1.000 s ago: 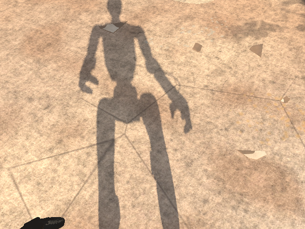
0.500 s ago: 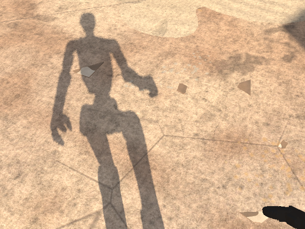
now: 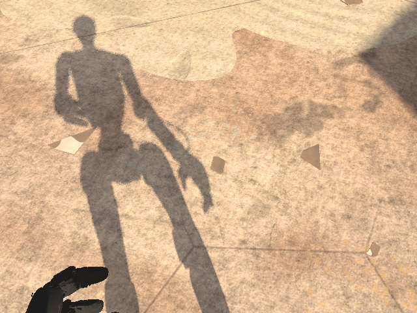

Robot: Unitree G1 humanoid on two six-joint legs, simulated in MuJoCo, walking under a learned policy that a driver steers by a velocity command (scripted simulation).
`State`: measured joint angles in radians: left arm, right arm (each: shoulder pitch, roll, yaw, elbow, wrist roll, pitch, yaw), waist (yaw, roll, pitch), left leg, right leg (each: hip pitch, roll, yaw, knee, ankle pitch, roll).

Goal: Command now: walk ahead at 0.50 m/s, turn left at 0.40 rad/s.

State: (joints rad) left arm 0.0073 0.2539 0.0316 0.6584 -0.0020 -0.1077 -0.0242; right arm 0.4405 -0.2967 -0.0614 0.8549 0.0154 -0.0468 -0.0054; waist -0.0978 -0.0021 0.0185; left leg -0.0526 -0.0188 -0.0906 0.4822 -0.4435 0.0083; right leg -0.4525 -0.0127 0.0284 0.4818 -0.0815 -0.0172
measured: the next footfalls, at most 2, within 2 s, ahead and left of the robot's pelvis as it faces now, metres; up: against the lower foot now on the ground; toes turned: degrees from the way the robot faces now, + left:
left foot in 0.50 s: +0.38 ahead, +0.18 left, +0.00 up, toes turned +21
right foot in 1.00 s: +0.72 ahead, +0.12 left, +0.00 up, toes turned +33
